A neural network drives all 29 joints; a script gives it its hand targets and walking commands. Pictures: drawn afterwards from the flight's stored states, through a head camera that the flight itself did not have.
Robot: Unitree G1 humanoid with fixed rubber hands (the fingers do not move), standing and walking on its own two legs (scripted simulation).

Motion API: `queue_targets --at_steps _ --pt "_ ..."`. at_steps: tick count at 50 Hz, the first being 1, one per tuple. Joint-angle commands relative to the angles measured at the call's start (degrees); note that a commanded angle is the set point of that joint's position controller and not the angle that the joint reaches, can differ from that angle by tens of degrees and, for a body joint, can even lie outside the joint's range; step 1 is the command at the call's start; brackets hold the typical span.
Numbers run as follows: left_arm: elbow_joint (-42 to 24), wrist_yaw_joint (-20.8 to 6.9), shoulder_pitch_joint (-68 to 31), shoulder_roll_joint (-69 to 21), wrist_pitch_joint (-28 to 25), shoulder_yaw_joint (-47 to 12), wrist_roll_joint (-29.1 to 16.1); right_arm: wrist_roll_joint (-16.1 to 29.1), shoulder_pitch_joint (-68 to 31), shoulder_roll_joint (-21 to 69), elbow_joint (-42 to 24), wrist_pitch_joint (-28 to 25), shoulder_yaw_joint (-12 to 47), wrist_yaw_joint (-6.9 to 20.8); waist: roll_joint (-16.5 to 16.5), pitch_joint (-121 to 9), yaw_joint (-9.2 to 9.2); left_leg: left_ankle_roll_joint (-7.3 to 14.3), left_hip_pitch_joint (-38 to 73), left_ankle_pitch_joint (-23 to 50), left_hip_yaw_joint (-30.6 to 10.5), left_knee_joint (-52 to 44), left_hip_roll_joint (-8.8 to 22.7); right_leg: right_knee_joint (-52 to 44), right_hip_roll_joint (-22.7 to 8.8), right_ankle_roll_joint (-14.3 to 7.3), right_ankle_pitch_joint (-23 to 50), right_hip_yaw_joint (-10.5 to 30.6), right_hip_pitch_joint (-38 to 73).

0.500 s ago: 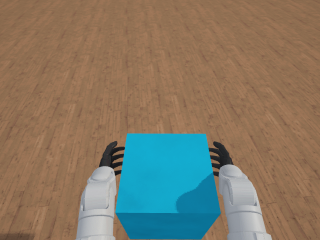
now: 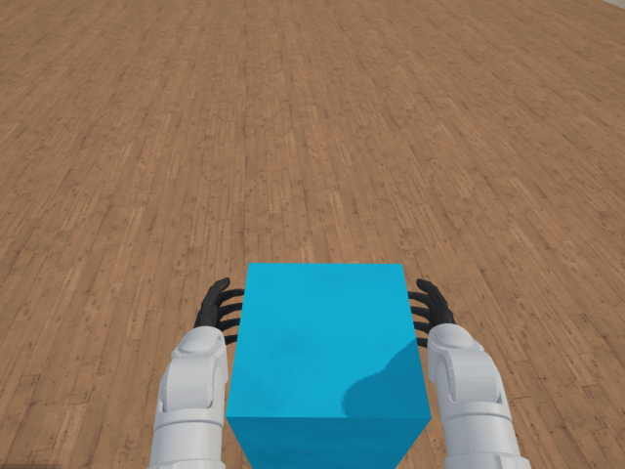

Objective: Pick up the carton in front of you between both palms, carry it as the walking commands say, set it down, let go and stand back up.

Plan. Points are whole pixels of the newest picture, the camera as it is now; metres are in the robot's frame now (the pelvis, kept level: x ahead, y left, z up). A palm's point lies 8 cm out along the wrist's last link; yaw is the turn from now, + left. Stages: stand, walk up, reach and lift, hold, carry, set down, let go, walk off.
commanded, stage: carry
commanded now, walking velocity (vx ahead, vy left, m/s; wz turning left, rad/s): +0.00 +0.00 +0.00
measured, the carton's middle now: (324, 372) +0.28 +0.00 -0.04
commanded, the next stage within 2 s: hold in 0.66 s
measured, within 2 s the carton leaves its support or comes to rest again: neither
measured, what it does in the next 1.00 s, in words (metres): stands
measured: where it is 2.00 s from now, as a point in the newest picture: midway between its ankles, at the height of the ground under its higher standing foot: outside the picture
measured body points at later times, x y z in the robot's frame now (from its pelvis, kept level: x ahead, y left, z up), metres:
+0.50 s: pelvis -0.02 +0.00 +0.00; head -0.03 +0.00 +0.45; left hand +0.29 +0.15 +0.04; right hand +0.29 -0.15 +0.03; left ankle +0.01 +0.14 -0.74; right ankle +0.03 -0.11 -0.74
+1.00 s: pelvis -0.02 +0.01 +0.01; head -0.04 +0.01 +0.46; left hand +0.31 +0.13 +0.05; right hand +0.27 -0.17 +0.04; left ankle +0.02 +0.14 -0.74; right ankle +0.03 -0.11 -0.74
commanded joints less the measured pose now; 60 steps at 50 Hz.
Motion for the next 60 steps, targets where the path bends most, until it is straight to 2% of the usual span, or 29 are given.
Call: queue_targets --at_steps 1,4,5,11,16,19,25,28,32,33,34,36,37,38,39,40,41,42,44,45,46,48,50,51,53,55,56,57,60 --pt "0.5 -11.9 -22.1 -52.0 -0.3 -30.0 -12.6 15.4 -30.1 49.0 -7.3 -3.5 33.5 13.6 -1.5 -14.5 0.47 0.9 3.1 6.9 -3.4 -4.0 4.0 -4.9 -6.2 0.0 9.6 5.9 6.4" --pt "1.5 -11.9 -22.7 -50.8 0.0 -30.0 -13.0 15.2 -27.0 49.5 -2.9 -2.7 30.7 13.7 1.3 -14.3 0.43 0.6 3.5 7.1 -2.8 -3.0 4.4 -4.8 -6.7 -1.0 13.0 6.6 6.1" --pt "-0.2 -11.8 -23.3 -50.2 -0.3 -29.6 -12.2 14.2 -27.6 49.5 -3.5 -2.8 30.4 13.7 -0.9 -13.0 0.38 0.4 1.5 5.0 -3.4 -4.5 4.7 -5.4 -5.7 -0.4 9.8 4.6 5.3" --pt "-0.9 -11.9 -25.2 -50.0 -0.3 -30.4 -11.8 13.7 -27.3 50.2 -2.2 -3.0 29.3 13.9 3.1 -13.2 0.09 1.0 2.6 4.1 -3.8 -5.0 4.3 -6.6 -5.4 -0.3 3.5 6.3 4.0" --pt "0.6 -12.0 -23.3 -52.5 -0.5 -30.3 -12.6 14.8 -31.2 50.2 -7.1 -3.2 32.6 13.6 -1.5 -12.5 0.46 0.6 2.6 2.7 -3.6 -4.9 3.3 -7.7 -6.7 -0.2 -3.6 7.8 2.8" --pt "1.6 -12.0 -23.0 -51.2 -0.2 -30.1 -12.7 14.8 -28.5 49.6 -3.4 -3.1 31.1 14.0 1.9 -12.9 0.25 0.1 2.5 5.2 -3.8 -4.3 4.3 -6.9 -6.1 -0.3 3.3 6.4 2.7" --pt "-0.2 -11.9 -23.4 -51.4 -0.4 -30.3 -13.3 15.3 -30.3 48.4 -6.6 -3.3 32.1 13.3 -0.6 -15.6 -0.19 1.4 0.9 2.4 -5.2 -5.4 4.1 -5.6 -5.7 0.2 -0.4 5.5 6.3" --pt "-0.6 -11.7 -22.6 -51.5 -0.7 -30.6 -12.8 14.9 -28.8 49.3 -6.7 -3.9 32.3 13.7 3.0 -14.1 0.15 0.8 4.0 3.7 -4.2 -5.2 3.8 -6.1 -6.0 -0.2 1.9 6.7 3.6" --pt "-2.8 -11.7 -22.2 -52.2 0.0 -33.0 -13.7 15.9 -28.0 49.6 -9.0 -3.0 34.5 13.5 2.0 -16.9 0.17 0.9 3.7 4.7 -3.7 -3.4 4.5 -6.2 -6.4 -0.9 6.2 6.9 6.6" --pt "-1.6 -11.7 -23.0 -51.4 0.0 -31.3 -14.6 15.2 -26.4 49.1 -4.5 -2.7 32.2 13.8 -2.0 -15.9 0.40 1.2 2.7 4.9 -4.5 -3.9 4.3 -4.7 -6.0 -0.6 6.5 6.5 5.2" --pt "-0.9 -13.0 -19.0 -53.8 -0.2 -30.0 -11.4 13.9 -22.0 52.0 -6.2 -3.5 30.0 14.8 0.1 -9.8 0.95 3.4 10.4 12.7 -10.3 -7.6 -11.3 -8.7 7.1 -1.8 12.6 13.2 16.8" --pt "-0.4 -13.6 -22.8 -51.6 -1.6 -27.7 -9.7 10.9 -25.0 51.0 -4.3 -3.4 29.2 14.9 -1.3 -10.7 -0.46 4.0 13.2 10.3 -11.8 -8.0 -9.6 -9.2 6.5 -1.4 11.0 13.5 16.6" --pt "-1.6 -14.1 -23.6 -51.2 -2.0 -27.7 -9.9 11.8 -24.5 49.7 -4.7 -4.4 29.2 14.8 1.5 -6.7 -0.18 3.0 7.3 9.7 -10.2 -8.8 -11.5 -11.0 6.8 -0.8 12.5 13.7 21.3" --pt "2.0 -14.7 -22.5 -50.0 -2.0 -25.5 -10.0 10.4 -26.9 49.2 -5.2 -4.0 27.5 14.6 -3.6 -5.5 1.44 4.7 5.8 6.4 -11.6 -9.7 -10.4 -9.6 7.3 0.1 10.2 13.2 22.6" --pt "-0.1 -15.1 -26.2 -51.5 -2.4 -27.7 -11.1 10.7 -27.1 51.1 -6.2 -4.9 26.8 14.8 -0.7 -5.9 -2.64 3.7 3.8 3.0 -11.0 -10.7 -11.6 -9.7 7.0 0.3 9.2 13.4 24.2" --pt "1.3 -14.9 -23.0 -51.6 -2.5 -28.6 -10.8 11.7 -30.0 51.4 -4.4 -4.3 27.8 15.2 -2.7 -8.5 1.40 4.9 7.5 3.2 -11.9 -11.9 -10.2 -9.9 7.3 0.7 5.8 13.0 24.4" --pt "3.4 -15.5 -23.8 -52.7 -2.8 -26.6 -11.5 11.6 -28.8 52.2 -6.5 -5.1 29.3 15.4 -0.9 -6.9 0.19 4.1 3.6 2.9 -12.0 -11.7 -10.7 -9.8 6.8 -0.5 6.6 13.6 25.7" --pt "-0.3 -15.1 -27.0 -54.6 -3.5 -28.9 -11.9 13.1 -31.7 52.8 -5.2 -5.1 30.2 15.5 -0.3 -8.3 2.19 4.4 2.3 2.4 -12.3 -10.4 -10.2 -9.7 5.8 -0.1 5.5 14.9 27.7" --pt "6.2 -15.2 -23.5 -53.3 -2.7 -26.5 -10.0 13.5 -31.6 52.1 -4.0 -4.8 29.4 16.2 2.0 -7.3 1.93 4.3 3.6 1.9 -13.3 -12.4 -9.8 -9.7 6.8 -0.4 5.4 13.4 25.6" --pt "4.9 -15.2 -25.9 -53.5 -2.7 -26.0 -9.4 12.0 -31.5 54.1 -2.7 -4.2 28.4 16.3 -0.8 -4.4 2.53 4.9 3.7 1.6 -13.2 -12.3 -9.6 -9.5 7.1 -0.2 6.0 13.9 23.1" --pt "4.1 -15.0 -25.3 -54.1 -2.3 -27.5 -10.0 12.7 -30.6 52.7 -3.4 -4.3 28.5 16.9 0.8 -7.4 0.48 4.5 9.4 2.3 -11.6 -12.8 -10.2 -10.2 8.0 0.1 4.4 13.4 21.4" --pt "4.9 -15.2 -29.1 -53.3 -2.1 -25.3 -8.7 11.2 -30.1 51.3 0.6 -3.6 26.8 16.7 3.0 -4.0 0.84 3.5 6.2 0.0 -11.8 -12.4 -10.6 -11.2 6.8 -0.3 4.0 13.8 22.7" --pt "5.7 -15.4 -27.7 -54.2 -2.7 -24.6 -9.4 12.6 -30.9 53.9 0.3 -4.1 27.2 17.2 1.2 -5.2 1.04 4.1 6.0 -0.6 -12.4 -12.4 -10.7 -11.5 6.6 -0.2 2.3 14.7 23.7" --pt "8.0 -15.7 -27.7 -52.5 -2.6 -23.2 -9.3 11.4 -31.9 53.6 0.4 -3.7 26.9 17.5 -3.4 -5.5 2.58 4.7 5.3 -2.0 -12.2 -13.2 -9.4 -10.2 7.4 0.5 1.7 13.4 25.7" --pt "9.2 -16.2 -25.7 -53.9 -2.1 -23.4 -9.0 11.7 -30.9 52.0 -0.9 -3.8 27.0 17.3 1.2 -4.8 -0.25 4.4 5.8 -0.8 -11.8 -13.5 -10.4 -10.5 8.2 0.5 3.9 13.2 26.2" --pt "8.1 -15.5 -27.0 -54.3 -2.1 -23.5 -8.2 10.9 -31.8 52.0 -0.6 -3.9 26.3 17.3 -1.0 -4.3 2.30 4.2 8.8 3.0 -12.4 -13.5 -10.4 -10.2 7.8 0.8 6.3 12.8 23.1" --pt "9.9 -15.6 -28.0 -53.6 -2.1 -21.8 -7.7 11.2 -33.3 52.8 3.5 -3.7 24.3 17.0 1.3 -2.7 3.58 4.4 5.0 1.3 -13.1 -12.7 -9.8 -10.6 6.3 0.3 4.4 14.3 24.7" --pt "10.7 -15.7 -28.3 -54.3 -2.4 -22.0 -8.7 12.0 -32.8 52.6 -0.3 -4.0 25.8 16.9 1.6 -3.6 -0.14 4.3 7.8 -0.1 -12.8 -13.1 -10.2 -10.3 7.2 0.7 4.4 14.2 23.1" --pt "5.3 -15.4 -27.9 -56.1 -2.4 -26.6 -10.6 12.9 -32.6 53.7 -1.4 -4.1 29.3 17.5 0.0 -5.1 2.75 3.9 9.8 7.4 -12.7 -12.6 -10.4 -9.8 8.3 0.7 10.6 12.9 22.4"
